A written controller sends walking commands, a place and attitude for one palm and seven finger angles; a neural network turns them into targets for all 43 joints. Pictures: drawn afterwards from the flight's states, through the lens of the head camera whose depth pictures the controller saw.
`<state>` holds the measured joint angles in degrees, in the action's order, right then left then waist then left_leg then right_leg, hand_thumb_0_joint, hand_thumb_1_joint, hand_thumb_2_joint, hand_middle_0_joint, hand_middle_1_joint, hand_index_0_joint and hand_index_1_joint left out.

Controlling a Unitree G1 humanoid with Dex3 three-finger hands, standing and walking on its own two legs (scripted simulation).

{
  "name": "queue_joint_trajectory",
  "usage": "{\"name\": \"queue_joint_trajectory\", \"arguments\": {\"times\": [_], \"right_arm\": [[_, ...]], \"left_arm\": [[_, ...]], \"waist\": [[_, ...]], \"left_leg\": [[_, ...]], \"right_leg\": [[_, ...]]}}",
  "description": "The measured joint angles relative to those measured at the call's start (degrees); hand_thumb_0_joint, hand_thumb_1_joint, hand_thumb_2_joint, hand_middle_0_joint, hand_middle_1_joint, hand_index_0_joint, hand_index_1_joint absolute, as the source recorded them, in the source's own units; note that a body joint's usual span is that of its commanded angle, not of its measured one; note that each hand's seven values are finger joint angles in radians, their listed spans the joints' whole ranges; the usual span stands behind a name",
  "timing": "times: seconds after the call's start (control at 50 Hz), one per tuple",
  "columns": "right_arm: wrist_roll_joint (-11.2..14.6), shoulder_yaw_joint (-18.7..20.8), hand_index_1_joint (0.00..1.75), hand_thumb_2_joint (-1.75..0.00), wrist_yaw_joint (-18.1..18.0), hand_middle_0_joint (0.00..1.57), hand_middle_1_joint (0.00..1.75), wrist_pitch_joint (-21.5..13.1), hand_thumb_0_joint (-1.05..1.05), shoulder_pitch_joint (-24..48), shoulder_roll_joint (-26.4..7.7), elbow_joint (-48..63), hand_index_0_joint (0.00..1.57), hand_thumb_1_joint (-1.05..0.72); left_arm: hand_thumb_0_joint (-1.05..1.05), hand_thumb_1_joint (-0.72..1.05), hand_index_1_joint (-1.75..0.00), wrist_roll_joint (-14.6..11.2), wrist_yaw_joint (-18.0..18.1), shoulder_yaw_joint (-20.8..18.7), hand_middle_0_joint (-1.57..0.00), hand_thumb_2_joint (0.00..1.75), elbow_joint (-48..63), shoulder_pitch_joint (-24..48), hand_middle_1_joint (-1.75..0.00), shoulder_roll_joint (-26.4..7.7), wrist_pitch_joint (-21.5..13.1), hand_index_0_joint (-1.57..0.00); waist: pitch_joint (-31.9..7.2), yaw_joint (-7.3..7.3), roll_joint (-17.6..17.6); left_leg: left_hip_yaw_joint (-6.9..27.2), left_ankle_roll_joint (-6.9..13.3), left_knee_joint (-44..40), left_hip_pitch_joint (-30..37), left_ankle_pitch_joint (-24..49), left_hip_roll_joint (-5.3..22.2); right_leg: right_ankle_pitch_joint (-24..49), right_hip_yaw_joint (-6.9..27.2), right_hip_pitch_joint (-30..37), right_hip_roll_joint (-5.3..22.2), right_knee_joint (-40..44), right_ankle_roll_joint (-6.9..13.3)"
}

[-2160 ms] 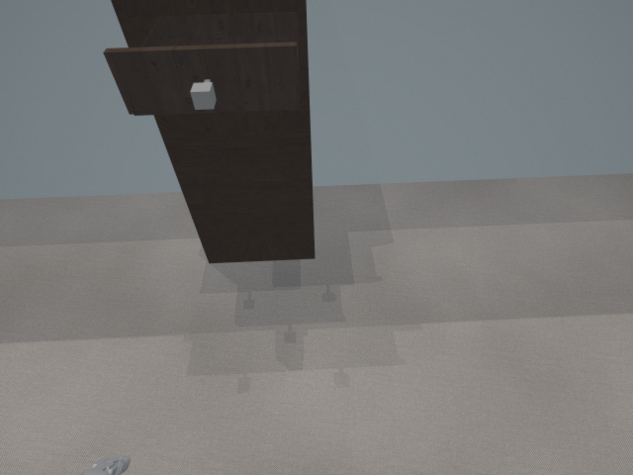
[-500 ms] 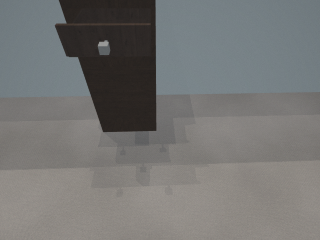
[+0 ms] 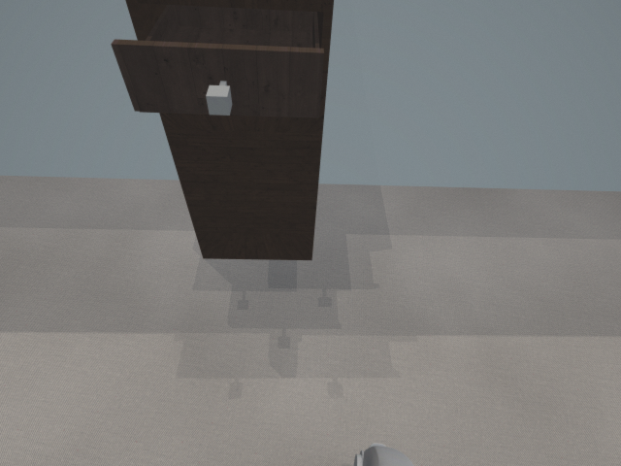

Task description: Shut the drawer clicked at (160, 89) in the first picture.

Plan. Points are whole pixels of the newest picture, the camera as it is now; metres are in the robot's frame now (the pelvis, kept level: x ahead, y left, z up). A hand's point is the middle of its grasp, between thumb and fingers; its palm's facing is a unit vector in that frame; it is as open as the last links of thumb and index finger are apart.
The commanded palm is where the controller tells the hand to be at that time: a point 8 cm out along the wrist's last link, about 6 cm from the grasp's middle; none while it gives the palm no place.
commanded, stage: take the last steps up to it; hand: left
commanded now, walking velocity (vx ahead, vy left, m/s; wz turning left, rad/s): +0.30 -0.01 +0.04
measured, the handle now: (221, 94) +0.73 +0.20 +0.08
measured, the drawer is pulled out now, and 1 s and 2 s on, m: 0.18 0.18 0.18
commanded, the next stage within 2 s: come to a stop and stand still in 0.60 s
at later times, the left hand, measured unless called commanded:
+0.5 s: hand (207, 446) +0.18 +0.16 -0.18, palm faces +0.12 -0.97 -0.19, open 7.2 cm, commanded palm none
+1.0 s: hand (214, 357) +0.32 +0.18 -0.18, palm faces +0.08 -0.97 -0.24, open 7.3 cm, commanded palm none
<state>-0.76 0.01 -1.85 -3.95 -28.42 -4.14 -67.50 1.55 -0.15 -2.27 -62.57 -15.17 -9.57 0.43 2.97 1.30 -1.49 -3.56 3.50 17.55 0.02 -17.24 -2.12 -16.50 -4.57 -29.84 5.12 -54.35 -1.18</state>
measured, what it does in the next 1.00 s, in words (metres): walks ahead: right foot, then left foot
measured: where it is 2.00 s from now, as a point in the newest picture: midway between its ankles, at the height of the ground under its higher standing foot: outside the picture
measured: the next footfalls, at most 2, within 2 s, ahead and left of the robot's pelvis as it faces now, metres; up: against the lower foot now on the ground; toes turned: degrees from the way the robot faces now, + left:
right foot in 0.20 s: +0.21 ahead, -0.13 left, +0.00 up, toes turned -7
left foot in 0.60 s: +0.33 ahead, +0.11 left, +0.00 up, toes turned +13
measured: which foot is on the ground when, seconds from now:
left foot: down 0.00-0.20, up 0.22-0.58, down 0.60-1.00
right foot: up 0.00-0.18, down 0.20-0.60, up 0.62-0.98, down 1.00-1.00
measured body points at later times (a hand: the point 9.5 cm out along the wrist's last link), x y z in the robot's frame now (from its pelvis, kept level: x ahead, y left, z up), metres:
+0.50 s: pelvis +0.18 -0.03 +0.00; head +0.19 -0.02 +0.45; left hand +0.17 +0.21 -0.16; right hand +0.28 -0.26 -0.15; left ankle +0.25 +0.11 -0.71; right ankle +0.17 -0.13 -0.74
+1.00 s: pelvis +0.29 -0.01 -0.01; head +0.31 -0.02 +0.44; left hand +0.31 +0.23 -0.16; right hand +0.31 -0.23 -0.18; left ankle +0.30 +0.10 -0.74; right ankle +0.33 -0.12 -0.74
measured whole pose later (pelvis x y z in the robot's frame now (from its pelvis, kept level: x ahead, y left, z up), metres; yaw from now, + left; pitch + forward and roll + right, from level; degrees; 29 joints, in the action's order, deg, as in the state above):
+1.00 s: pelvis +0.29 -0.01 -0.01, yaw +2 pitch -2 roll +2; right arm -0.8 2.5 -2.2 0.7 -13.9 -7.3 -63.0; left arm 1.3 2.1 -2.6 -60.2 -13.5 -9.9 1.4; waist 4.2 -0.1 -1.4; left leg -10.9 0.6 29.2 -11.6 -15.3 2.2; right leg -13.8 -4.2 -16.7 3.6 -34.5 -0.5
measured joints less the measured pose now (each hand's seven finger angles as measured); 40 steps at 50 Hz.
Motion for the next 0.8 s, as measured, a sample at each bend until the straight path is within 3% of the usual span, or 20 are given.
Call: {"name": "queue_joint_trajectory", "arguments": {"times": [0.1,0.18,0.2,0.26,0.28,0.32,0.36,0.44,0.58,0.62,0.66,0.7,0.74,0.8], "right_arm": [[-0.4,0.6,0.3,-0.9,-0.2,0.2,0.3,0.1,0.01,-1.5,0.5,-1.4,0.2,-0.91],[-0.3,1.0,0.3,-0.9,-0.2,0.2,0.3,0.4,0.01,-2.2,-0.2,-1.8,0.2,-0.91],[-0.1,1.0,0.3,-0.9,0.0,0.2,0.3,0.5,0.01,-2.3,-0.2,-1.9,0.2,-0.91],[0.5,1.6,0.3,-0.9,0.6,0.2,0.3,1.8,0.01,0.6,-1.3,-1.5,0.2,-0.91],[0.4,1.9,0.3,-0.9,0.8,0.2,0.3,2.2,0.01,2.1,-1.9,-1.0,0.2,-0.91],[0.0,2.5,0.3,-0.9,1.0,0.2,0.3,2.7,0.01,5.4,-3.3,0.7,0.2,-0.91],[-0.3,3.0,0.3,-0.9,1.2,0.19,0.3,2.9,0.01,8.8,-4.5,3.0,0.19,-0.91],[-0.5,3.6,0.3,-0.9,1.8,0.19,0.3,2.7,0.01,14.8,-5.9,7.2,0.19,-0.91],[-0.5,2.9,0.3,-0.9,2.8,0.19,0.3,1.4,0.0,20.5,-6.5,10.1,0.19,-0.91],[-0.9,2.5,0.3,-0.9,2.5,0.19,0.3,0.5,0.0,21.0,-5.9,10.5,0.19,-0.91],[-0.9,1.9,0.3,-0.9,1.9,0.19,0.3,0.0,0.0,20.8,-5.0,10.6,0.19,-0.91],[-0.7,1.4,0.3,-0.9,1.4,0.19,0.3,0.0,0.0,19.6,-4.1,10.2,0.19,-0.91],[0.0,2.0,0.3,-0.9,0.3,0.2,0.3,-0.3,-0.01,18.2,-3.5,9.6,0.2,-0.93],[0.1,1.9,0.3,-0.9,-0.6,0.2,0.3,0.2,-0.02,16.8,-4.3,7.9,0.2,-0.96]], "left_arm": [[0.02,0.94,-0.3,-0.4,-0.3,-0.7,-0.2,0.9,1.2,4.0,-0.3,-0.4,-0.3,-0.2],[0.02,0.93,-0.3,-0.3,-0.4,-0.7,-0.2,0.9,3.1,6.9,-0.3,-0.1,-1.9,-0.2],[0.01,0.93,-0.3,-0.2,-0.4,-0.8,-0.2,0.9,3.7,7.4,-0.3,-0.1,-2.9,-0.2],[0.01,0.92,-0.3,-0.5,0.2,-0.7,-0.2,0.9,4.8,7.8,-0.3,0.6,-5.0,-0.2],[0.01,0.92,-0.3,-0.6,0.4,-0.6,-0.2,0.9,4.9,7.3,-0.3,0.9,-5.1,-0.2],[0.0,0.92,-0.3,-0.4,1.0,-0.4,-0.2,0.9,4.4,5.7,-0.3,1.5,-5.1,-0.2],[-0.01,0.94,-0.3,-0.5,2.0,-1.3,-0.21,0.9,3.8,3.9,-0.3,1.4,-5.1,-0.21],[-0.01,0.95,-0.3,-0.1,1.5,-1.0,-0.21,0.9,1.8,0.2,-0.3,0.1,-4.5,-0.21],[0.0,0.93,-0.3,-0.1,0.6,-0.6,-0.2,0.9,-1.0,-6.0,-0.3,-0.4,-3.4,-0.2],[0.0,0.92,-0.3,-0.4,0.5,-0.7,-0.2,0.9,-1.7,-7.2,-0.3,-0.7,-2.6,-0.2],[0.0,0.92,-0.3,-0.4,0.5,-0.6,-0.2,0.9,-2.5,-7.2,-0.3,-0.8,-1.6,-0.2],[0.01,0.92,-0.3,-0.3,0.4,-0.7,-0.2,0.9,-2.7,-6.6,-0.3,-0.8,-1.2,-0.2],[0.01,0.92,-0.3,-0.3,0.3,-0.7,-0.2,0.9,-2.3,-5.7,-0.3,-0.5,-1.1,-0.2],[0.01,0.92,-0.3,-0.6,1.1,-0.3,-0.2,0.9,-1.2,-3.7,-0.3,0.2,-0.8,-0.2]], "waist": [[1.2,1.39,1.0],[1.6,2.02,2.4],[1.5,1.73,2.5],[1.6,0.88,3.3],[1.2,0.54,3.4],[0.3,0.24,3.5],[-0.7,0.16,3.4],[-2.2,-0.43,2.9],[-1.7,-3.6,1.6],[-1.0,-3.86,0.3],[-0.3,-4.0,-0.7],[-0.1,-3.83,-1.1],[-0.1,-3.57,-1.3],[0.0,-2.99,-1.2]], "left_leg": [[0.1,-0.9,-0.5,3.6,-3.0,0.3],[0.7,-2.3,5.3,4.5,-8.8,1.8],[0.8,-2.3,11.1,2.6,-11.0,2.2],[2.2,-1.3,40.3,-9.5,-11.9,3.3],[2.1,-1.0,46.8,-13.3,-10.3,3.8],[1.3,-1.3,52.1,-19.9,-6.6,5.4],[0.7,-2.1,50.2,-24.7,-4.2,7.2],[-0.7,-3.5,37.6,-28.6,0.1,9.3],[-3.5,-3.3,17.1,-21.8,3.4,8.0],[-4.6,-1.4,16.7,-20.4,5.8,6.9],[-5.7,-0.5,17.6,-19.2,3.8,6.2],[-6.5,-0.3,15.3,-16.9,3.3,5.5],[-7.1,-0.5,11.5,-14.4,4.5,4.6],[-7.4,-0.2,7.0,-11.6,5.9,3.6]], "right_leg": [[2.4,-1.1,0.4,0.0,10.6,0.8],[3.7,-2.7,5.7,-2.3,19.3,2.6],[5.9,-3.1,7.0,-2.4,20.3,3.6],[2.4,-5.0,8.4,-2.8,16.9,4.5],[1.6,-5.4,9.8,-3.0,17.6,4.5],[1.6,-6.0,12.6,-3.4,20.6,4.0],[2.2,-6.4,15.1,-3.8,24.0,3.9],[2.5,-6.5,19.1,-4.2,28.8,3.5],[-2.7,-6.0,24.3,-3.4,27.4,0.8],[-7.6,-4.6,22.1,-2.0,18.7,1.0],[-11.8,-1.7,16.6,-2.0,4.1,1.9],[-10.3,-0.6,11.4,-1.9,-5.9,2.0],[-6.9,-0.1,7.6,-1.1,-8.4,1.5],[-3.5,0.6,5.9,-0.4,-1.7,0.2]]}}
